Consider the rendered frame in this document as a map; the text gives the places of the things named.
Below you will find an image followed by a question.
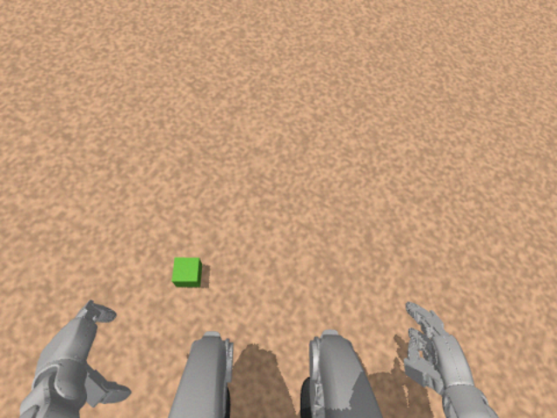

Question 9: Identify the cube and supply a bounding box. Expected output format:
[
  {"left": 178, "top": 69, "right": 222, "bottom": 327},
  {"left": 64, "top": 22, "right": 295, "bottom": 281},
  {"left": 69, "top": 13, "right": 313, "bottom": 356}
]
[{"left": 171, "top": 258, "right": 202, "bottom": 287}]

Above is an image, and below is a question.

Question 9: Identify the left robot hand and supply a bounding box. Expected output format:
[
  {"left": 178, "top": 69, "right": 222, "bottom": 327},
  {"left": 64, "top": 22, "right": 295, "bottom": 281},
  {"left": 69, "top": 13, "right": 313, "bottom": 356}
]
[{"left": 35, "top": 300, "right": 131, "bottom": 408}]

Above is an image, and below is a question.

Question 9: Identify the right robot hand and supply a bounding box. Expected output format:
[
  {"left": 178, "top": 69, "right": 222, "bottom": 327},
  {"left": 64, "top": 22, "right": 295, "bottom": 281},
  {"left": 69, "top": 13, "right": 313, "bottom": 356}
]
[{"left": 404, "top": 301, "right": 475, "bottom": 396}]

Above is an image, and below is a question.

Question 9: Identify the right robot arm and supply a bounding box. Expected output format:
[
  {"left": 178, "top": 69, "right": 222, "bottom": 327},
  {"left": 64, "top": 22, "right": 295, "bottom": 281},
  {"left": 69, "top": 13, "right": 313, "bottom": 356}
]
[{"left": 442, "top": 384, "right": 499, "bottom": 418}]

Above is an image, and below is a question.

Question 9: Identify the left robot arm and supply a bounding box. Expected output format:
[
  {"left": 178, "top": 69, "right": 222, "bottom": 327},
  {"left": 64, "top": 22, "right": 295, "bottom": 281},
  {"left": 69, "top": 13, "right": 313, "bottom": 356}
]
[{"left": 19, "top": 359, "right": 87, "bottom": 418}]

